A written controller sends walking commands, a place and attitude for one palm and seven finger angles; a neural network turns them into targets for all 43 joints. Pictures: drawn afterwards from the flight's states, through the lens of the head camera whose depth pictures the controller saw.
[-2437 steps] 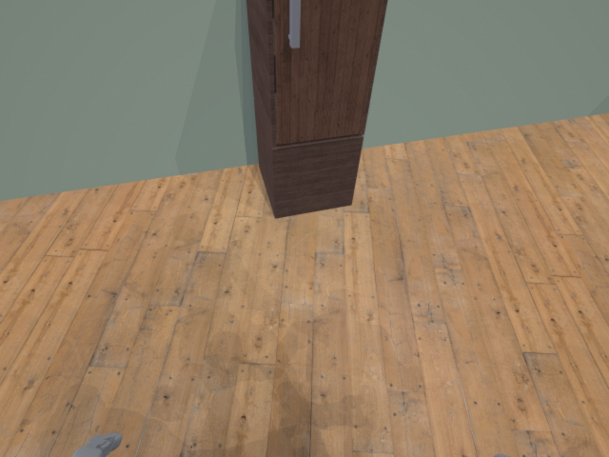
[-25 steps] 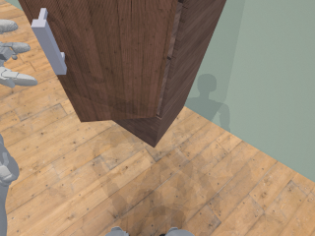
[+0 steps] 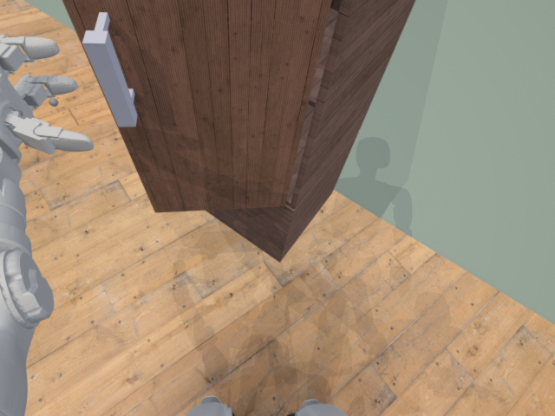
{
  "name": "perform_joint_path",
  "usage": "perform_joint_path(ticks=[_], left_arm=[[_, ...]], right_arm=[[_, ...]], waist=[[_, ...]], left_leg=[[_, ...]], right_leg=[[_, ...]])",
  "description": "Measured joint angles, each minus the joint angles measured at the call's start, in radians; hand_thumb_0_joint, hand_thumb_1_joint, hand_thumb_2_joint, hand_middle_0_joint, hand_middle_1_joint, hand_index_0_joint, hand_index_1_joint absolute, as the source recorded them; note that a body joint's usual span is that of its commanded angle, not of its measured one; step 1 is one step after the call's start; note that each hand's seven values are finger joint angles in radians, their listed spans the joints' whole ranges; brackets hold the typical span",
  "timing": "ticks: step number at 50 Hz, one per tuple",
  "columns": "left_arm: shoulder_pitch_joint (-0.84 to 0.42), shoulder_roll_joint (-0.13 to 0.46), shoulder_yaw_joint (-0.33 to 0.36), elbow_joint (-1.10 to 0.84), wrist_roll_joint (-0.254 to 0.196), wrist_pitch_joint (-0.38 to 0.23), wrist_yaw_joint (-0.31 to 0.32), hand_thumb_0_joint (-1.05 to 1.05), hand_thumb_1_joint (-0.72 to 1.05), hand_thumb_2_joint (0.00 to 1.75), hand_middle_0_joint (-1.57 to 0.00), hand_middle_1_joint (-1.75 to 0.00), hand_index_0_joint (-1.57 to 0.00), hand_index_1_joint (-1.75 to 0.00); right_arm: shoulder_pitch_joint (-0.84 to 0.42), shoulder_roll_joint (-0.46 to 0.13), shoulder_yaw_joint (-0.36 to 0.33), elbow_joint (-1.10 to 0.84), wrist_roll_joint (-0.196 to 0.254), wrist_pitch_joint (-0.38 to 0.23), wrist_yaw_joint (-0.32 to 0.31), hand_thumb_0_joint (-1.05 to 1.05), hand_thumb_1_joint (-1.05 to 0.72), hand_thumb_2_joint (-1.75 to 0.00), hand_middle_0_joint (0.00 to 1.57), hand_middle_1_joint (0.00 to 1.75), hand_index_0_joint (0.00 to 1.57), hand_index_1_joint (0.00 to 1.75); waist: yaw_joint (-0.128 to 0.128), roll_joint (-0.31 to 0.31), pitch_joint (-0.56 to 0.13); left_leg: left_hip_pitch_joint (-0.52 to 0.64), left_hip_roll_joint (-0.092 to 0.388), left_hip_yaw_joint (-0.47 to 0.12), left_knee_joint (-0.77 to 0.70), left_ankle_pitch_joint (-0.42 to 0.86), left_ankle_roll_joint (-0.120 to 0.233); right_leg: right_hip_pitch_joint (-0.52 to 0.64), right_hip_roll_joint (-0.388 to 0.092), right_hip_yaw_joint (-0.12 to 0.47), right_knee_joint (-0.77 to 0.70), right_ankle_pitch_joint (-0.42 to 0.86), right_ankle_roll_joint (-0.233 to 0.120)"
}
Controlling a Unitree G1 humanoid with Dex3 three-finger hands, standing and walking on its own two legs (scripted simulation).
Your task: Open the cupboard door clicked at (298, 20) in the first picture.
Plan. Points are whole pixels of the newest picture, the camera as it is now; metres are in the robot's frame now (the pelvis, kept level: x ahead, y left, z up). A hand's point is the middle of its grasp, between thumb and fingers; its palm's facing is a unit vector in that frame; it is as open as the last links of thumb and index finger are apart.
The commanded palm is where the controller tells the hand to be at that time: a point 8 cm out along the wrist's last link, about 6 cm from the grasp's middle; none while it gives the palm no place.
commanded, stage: move the hooked fingers beside the handle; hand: left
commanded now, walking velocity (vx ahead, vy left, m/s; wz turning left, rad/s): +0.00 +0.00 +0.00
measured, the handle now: (116, 73) +0.57 +0.19 +0.13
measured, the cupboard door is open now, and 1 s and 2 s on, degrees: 41 41 42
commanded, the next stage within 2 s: slide the fingers in behind the handle in 0.60 s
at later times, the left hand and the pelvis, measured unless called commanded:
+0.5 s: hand (62, 94) +0.51 +0.25 +0.14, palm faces +0.04 -1.00 +0.01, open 14.0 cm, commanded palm +0.49 +0.29 +0.12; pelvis +0.00 +0.00 +0.00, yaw -1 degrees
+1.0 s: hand (83, 99) +0.51 +0.22 +0.14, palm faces +0.03 -1.00 +0.02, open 14.0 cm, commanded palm +0.49 +0.27 +0.13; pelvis +0.00 +0.00 +0.00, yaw +0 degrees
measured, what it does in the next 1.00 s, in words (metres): stands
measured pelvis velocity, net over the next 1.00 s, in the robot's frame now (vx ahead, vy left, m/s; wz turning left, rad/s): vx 0.00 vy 0.00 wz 0.01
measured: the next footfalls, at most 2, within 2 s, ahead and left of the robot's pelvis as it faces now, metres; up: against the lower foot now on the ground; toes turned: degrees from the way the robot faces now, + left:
none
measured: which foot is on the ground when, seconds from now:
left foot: down 0.00-1.00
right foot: down 0.00-1.00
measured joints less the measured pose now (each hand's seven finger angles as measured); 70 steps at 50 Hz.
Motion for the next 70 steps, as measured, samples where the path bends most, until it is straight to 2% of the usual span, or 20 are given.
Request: perform_joint_path(ticks=[3,8,11,18,24,28,36,43,46,51,61,70], left_arm=[[-0.02,-0.002,-0.016,0.008,-0.015,-0.013,-0.011,-0.02,-0.5,0.3,-0.3,-1.2,-0.3,-1.2],[-0.069,0.013,-0.039,0.076,-0.009,0.033,-0.019,-0.01,-0.5,0.3,-0.3,-1.2,-0.3,-1.2],[-0.067,0.024,-0.026,0.086,0.005,0.04,-0.005,-0.01,-0.5,0.3,-0.3,-1.2,-0.3,-1.2],[-0.055,0.041,0.025,0.041,0.022,-0.014,0.014,-0.01,-0.5,0.3,-0.3,-1.2,-0.3,-1.2],[-0.046,0.061,0.016,0.054,0.012,0.024,-0.017,-0.01,-0.5,0.3,-0.3,-1.2,-0.3,-1.2],[-0.011,0.045,0.003,0.038,0.003,0.037,-0.024,-0.01,-0.5,0.3,-0.3,-1.2,-0.3,-1.2],[0.016,-0.01,0.004,-0.021,-0.016,0.003,-0.009,-0.01,-0.5,0.3,-0.3,-1.2,-0.3,-1.2],[-0.004,-0.035,-0.043,0.0,-0.013,0.031,0.009,-0.01,-0.5,0.3,-0.3,-1.2,-0.3,-1.2],[-0.004,-0.055,-0.048,-0.014,-0.015,0.023,0.025,-0.01,-0.5,0.3,-0.3,-1.2,-0.3,-1.2],[-0.015,-0.08,-0.048,-0.015,-0.015,0.004,0.049,-0.01,-0.5,0.3,-0.3,-1.2,-0.3,-1.2],[-0.006,-0.078,-0.03,-0.007,0.004,0.013,0.08,-0.01,-0.5,0.3,-0.3,-1.2,-0.3,-1.2],[-0.005,-0.096,-0.054,-0.015,-0.007,0.005,0.087,-0.01,-0.5,0.3,-0.3,-1.2,-0.3,-1.2]], right_arm=[[0.014,-0.002,-0.001,0.021,0.001,0.0,0.0,0.0,-0.91,-0.9,0.21,0.3,0.21,0.3],[0.031,-0.011,0.004,0.032,0.002,-0.001,-0.005,0.0,-0.91,-0.9,0.21,0.3,0.21,0.3],[0.039,-0.016,0.003,0.024,-0.002,-0.007,-0.007,0.0,-0.91,-0.9,0.21,0.3,0.21,0.3],[0.059,-0.014,0.0,0.023,-0.007,-0.011,-0.003,0.0,-0.91,-0.9,0.21,0.3,0.21,0.3],[0.076,-0.012,-0.002,0.024,-0.001,0.005,-0.004,0.0,-0.91,-0.9,0.21,0.3,0.21,0.3],[0.079,-0.012,-0.003,0.017,-0.002,0.008,-0.002,0.0,-0.91,-0.9,0.21,0.3,0.21,0.3],[0.042,-0.002,-0.007,0.015,-0.003,0.004,0.004,0.0,-0.91,-0.9,0.21,0.3,0.21,0.3],[0.008,-0.005,-0.008,0.008,0.001,-0.001,0.005,0.0,-0.91,-0.9,0.21,0.3,0.21,0.3],[0.0,-0.005,-0.009,0.008,-0.002,-0.007,0.006,0.0,-0.91,-0.9,0.21,0.3,0.21,0.3],[-0.003,-0.001,-0.008,0.015,-0.004,-0.013,0.012,0.0,-0.91,-0.9,0.21,0.3,0.21,0.3],[0.029,0.003,-0.008,0.015,-0.004,-0.01,0.018,0.0,-0.91,-0.9,0.21,0.3,0.21,0.3],[0.053,0.001,-0.015,0.033,-0.004,-0.011,0.021,0.01,-0.91,-0.9,0.21,0.3,0.2,0.3]], waist=[[0.001,0.001,-0.003],[-0.014,0.004,-0.004],[-0.026,0.006,0.002],[-0.04,0.0,0.007],[-0.037,0.005,-0.01],[-0.025,0.012,-0.014],[-0.005,0.006,-0.015],[0.001,0.009,-0.013],[0.004,0.01,-0.01],[0.001,0.008,-0.011],[-0.012,0.012,-0.007],[-0.011,0.015,-0.01]], left_leg=[[-0.004,0.0,-0.005,0.004,0.0,0.0],[-0.016,-0.002,-0.01,0.008,0.003,0.001],[-0.027,-0.001,-0.005,0.009,0.006,0.002],[-0.047,0.009,0.003,0.018,0.003,-0.001],[-0.035,0.013,0.005,0.011,-0.002,-0.002],[-0.021,0.011,0.005,0.005,-0.005,-0.002],[-0.004,0.007,-0.001,0.003,-0.008,-0.004],[-0.001,0.001,-0.01,0.005,-0.007,-0.004],[-0.002,-0.001,-0.01,0.005,-0.005,-0.004],[-0.003,-0.001,-0.009,0.008,-0.006,-0.006],[0.003,0.007,0.0,0.005,-0.005,-0.011],[0.009,0.009,-0.003,-0.001,-0.002,-0.015]], right_leg=[[-0.001,0.0,-0.004,0.0,0.001,0.0],[-0.011,-0.001,-0.01,0.004,0.002,0.0],[-0.025,-0.001,-0.005,0.009,0.005,0.0],[-0.049,0.008,0.004,0.017,0.007,-0.002],[-0.036,0.012,0.007,0.004,0.006,-0.003],[-0.021,0.012,0.007,-0.004,0.004,-0.002],[-0.003,0.009,0.002,-0.005,-0.002,-0.004],[0.004,0.003,-0.007,0.0,-0.007,-0.004],[0.001,0.001,-0.007,0.004,-0.008,-0.004],[-0.002,0.001,-0.006,0.011,-0.011,-0.006],[-0.005,0.008,0.004,0.016,-0.01,-0.012],[0.001,0.011,0.002,0.011,-0.007,-0.016]])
